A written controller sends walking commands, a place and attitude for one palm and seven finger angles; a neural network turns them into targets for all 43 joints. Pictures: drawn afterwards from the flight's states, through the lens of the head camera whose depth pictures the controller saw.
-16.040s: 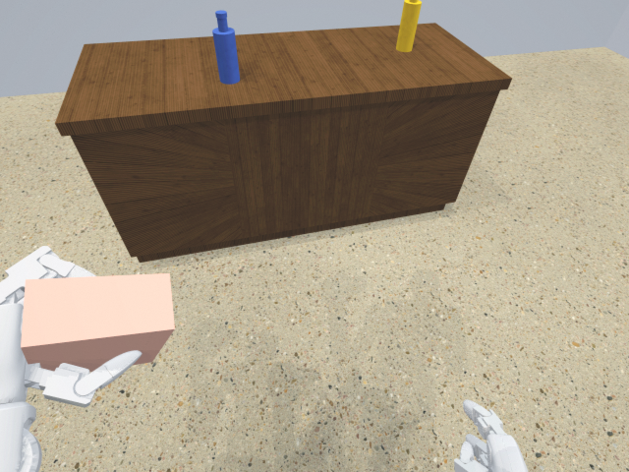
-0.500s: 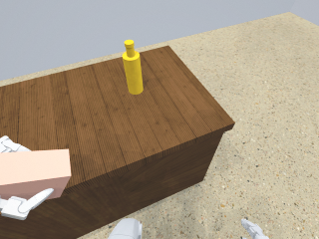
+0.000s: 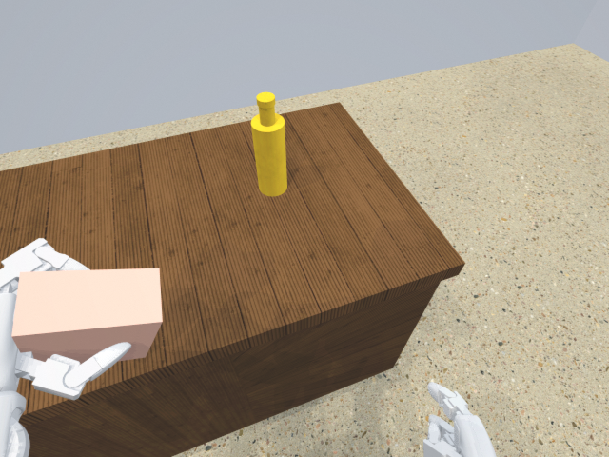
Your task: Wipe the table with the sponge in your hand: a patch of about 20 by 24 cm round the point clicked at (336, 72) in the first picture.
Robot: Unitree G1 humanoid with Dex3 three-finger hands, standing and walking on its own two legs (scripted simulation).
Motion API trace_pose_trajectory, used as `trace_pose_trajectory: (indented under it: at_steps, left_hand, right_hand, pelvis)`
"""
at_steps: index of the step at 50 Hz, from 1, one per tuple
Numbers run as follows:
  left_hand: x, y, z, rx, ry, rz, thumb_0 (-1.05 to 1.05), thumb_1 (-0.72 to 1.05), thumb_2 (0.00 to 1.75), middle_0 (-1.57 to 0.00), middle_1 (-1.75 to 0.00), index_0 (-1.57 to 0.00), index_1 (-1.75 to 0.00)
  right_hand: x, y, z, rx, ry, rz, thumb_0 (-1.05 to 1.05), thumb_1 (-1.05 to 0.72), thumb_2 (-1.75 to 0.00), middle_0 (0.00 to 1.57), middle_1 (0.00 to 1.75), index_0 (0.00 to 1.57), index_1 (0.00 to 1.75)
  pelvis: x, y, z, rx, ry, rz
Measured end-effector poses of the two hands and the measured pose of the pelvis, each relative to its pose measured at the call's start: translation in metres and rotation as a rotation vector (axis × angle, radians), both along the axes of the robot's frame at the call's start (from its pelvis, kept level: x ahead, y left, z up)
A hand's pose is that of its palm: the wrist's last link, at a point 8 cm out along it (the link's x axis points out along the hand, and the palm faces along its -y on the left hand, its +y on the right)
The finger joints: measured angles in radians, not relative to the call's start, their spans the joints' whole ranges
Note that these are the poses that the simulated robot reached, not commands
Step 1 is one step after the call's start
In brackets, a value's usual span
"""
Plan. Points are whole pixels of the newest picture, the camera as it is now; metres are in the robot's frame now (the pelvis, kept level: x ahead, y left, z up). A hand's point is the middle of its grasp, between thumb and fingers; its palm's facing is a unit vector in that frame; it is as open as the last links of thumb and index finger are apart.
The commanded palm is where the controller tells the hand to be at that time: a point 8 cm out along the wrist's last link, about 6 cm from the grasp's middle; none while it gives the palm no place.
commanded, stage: come to a stop and stand still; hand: left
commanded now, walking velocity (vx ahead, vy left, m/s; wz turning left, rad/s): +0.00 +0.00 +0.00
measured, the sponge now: (112, 320) +0.21 +0.22 +0.13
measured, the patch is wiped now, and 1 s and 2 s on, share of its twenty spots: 0.00 0.00 0.00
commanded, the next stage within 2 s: look again from close up in 1.10 s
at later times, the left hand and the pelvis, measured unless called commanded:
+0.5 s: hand (11, 269) +0.23 +0.31 +0.18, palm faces +0.45 -0.79 -0.41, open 9.5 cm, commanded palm +0.16 +0.30 +0.18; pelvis -0.01 +0.03 +0.01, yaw -2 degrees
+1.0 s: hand (1, 278) +0.23 +0.32 +0.17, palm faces +0.36 -0.87 -0.33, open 9.5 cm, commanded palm +0.17 +0.36 +0.18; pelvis +0.00 +0.08 +0.00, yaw -2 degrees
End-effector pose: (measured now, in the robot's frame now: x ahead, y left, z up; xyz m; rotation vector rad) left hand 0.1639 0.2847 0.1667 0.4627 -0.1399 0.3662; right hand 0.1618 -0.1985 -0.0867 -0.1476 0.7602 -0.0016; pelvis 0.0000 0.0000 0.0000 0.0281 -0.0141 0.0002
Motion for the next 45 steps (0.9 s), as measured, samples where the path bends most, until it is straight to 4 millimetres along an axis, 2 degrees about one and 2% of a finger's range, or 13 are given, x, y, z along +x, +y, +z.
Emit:
trace_pose_trajectory:
  at_steps: [4,12,15,19,20,22,25,27,31,33,36,41,45]
  left_hand:
    - [0.004,-0.003,0.002,0.011,-0.012,-0.032,0.00,-0.45,1.03,-0.82,-1.34,-0.81,-1.34]
    - [0.023,0.005,0.030,0.091,-0.079,-0.061,0.00,-0.45,1.03,-0.82,-1.34,-0.81,-1.34]
    - [0.023,0.009,0.027,0.083,-0.056,-0.067,0.00,-0.45,1.03,-0.82,-1.34,-0.81,-1.34]
    - [0.017,0.015,0.011,0.036,0.001,-0.059,0.00,-0.45,1.03,-0.82,-1.34,-0.81,-1.34]
    - [0.019,0.020,0.013,0.080,0.002,-0.065,0.00,-0.45,1.03,-0.82,-1.34,-0.81,-1.34]
    - [0.025,0.040,0.022,0.135,-0.072,-0.051,0.00,-0.45,1.03,-0.82,-1.34,-0.81,-1.34]
    - [0.028,0.061,0.025,0.081,-0.157,0.011,0.00,-0.45,1.03,-0.82,-1.34,-0.81,-1.34]
    - [0.027,0.058,0.022,0.031,-0.175,0.000,0.00,-0.45,1.03,-0.82,-1.34,-0.81,-1.34]
    - [0.024,0.035,0.014,-0.011,-0.150,-0.128,0.00,-0.45,1.03,-0.82,-1.34,-0.81,-1.34]
    - [0.022,0.033,0.010,0.000,-0.129,-0.177,0.00,-0.45,1.03,-0.82,-1.34,-0.81,-1.34]
    - [0.022,0.049,0.008,0.038,-0.112,-0.178,0.00,-0.45,1.03,-0.82,-1.34,-0.81,-1.34]
    - [0.022,0.085,0.011,0.054,-0.146,-0.072,0.00,-0.45,1.03,-0.82,-1.34,-0.81,-1.34]
    - [0.021,0.088,0.014,0.017,-0.196,-0.055,0.00,-0.45,1.03,-0.82,-1.34,-0.81,-1.34]
  right_hand:
    - [-0.005,-0.006,0.000,-0.057,0.014,0.003,0.01,-0.90,-0.90,0.21,0.30,0.21,0.30]
    - [0.004,-0.018,0.012,-0.071,-0.046,-0.071,0.01,-0.90,-0.90,0.20,0.30,0.20,0.30]
    - [0.007,-0.021,0.019,-0.069,-0.082,-0.101,0.01,-0.90,-0.90,0.20,0.30,0.20,0.30]
    - [0.007,-0.021,0.026,-0.086,-0.099,-0.114,0.01,-0.91,-0.90,0.20,0.30,0.20,0.30]
    - [0.005,-0.020,0.027,-0.103,-0.100,-0.099,0.01,-0.91,-0.90,0.20,0.30,0.20,0.30]
    - [0.001,-0.016,0.026,-0.131,-0.081,-0.055,0.01,-0.91,-0.90,0.20,0.30,0.20,0.30]
    - [-0.007,-0.009,0.027,-0.129,-0.074,-0.030,0.01,-0.91,-0.90,0.20,0.30,0.20,0.30]
    - [-0.012,-0.002,0.028,-0.121,-0.087,-0.032,0.01,-0.91,-0.90,0.20,0.30,0.20,0.30]
    - [-0.020,0.015,0.025,-0.095,-0.101,-0.061,0.01,-0.90,-0.90,0.20,0.30,0.20,0.30]
    - [-0.023,0.025,0.024,-0.084,-0.096,-0.076,0.01,-0.90,-0.90,0.20,0.30,0.20,0.30]
    - [-0.026,0.040,0.023,-0.075,-0.078,-0.082,0.01,-0.90,-0.90,0.20,0.30,0.20,0.30]
    - [-0.023,0.058,0.022,-0.078,-0.060,-0.041,0.01,-0.90,-0.90,0.20,0.30,0.20,0.30]
    - [-0.011,0.067,0.023,-0.083,-0.069,-0.001,0.01,-0.90,-0.90,0.21,0.30,0.20,0.30]
  pelvis:
    - [0.001,0.003,0.000,-0.026,0.005,0.001]
    - [0.004,0.010,0.004,-0.025,-0.001,-0.005]
    - [0.006,0.013,0.005,-0.029,0.002,-0.010]
    - [0.007,0.017,0.005,-0.032,0.004,-0.015]
    - [0.005,0.018,0.005,-0.036,0.002,-0.017]
    - [-0.001,0.018,0.005,-0.040,0.006,-0.019]
    - [-0.008,0.025,0.005,-0.038,0.000,-0.035]
    - [-0.010,0.035,0.006,-0.036,-0.006,-0.045]
    - [-0.009,0.053,0.006,-0.031,-0.012,-0.053]
    - [-0.008,0.058,0.005,-0.030,-0.011,-0.050]
    - [-0.006,0.063,0.005,-0.030,-0.009,-0.044]
    - [-0.004,0.070,0.004,-0.034,-0.010,-0.028]
    - [0.000,0.077,0.004,-0.040,-0.012,-0.024]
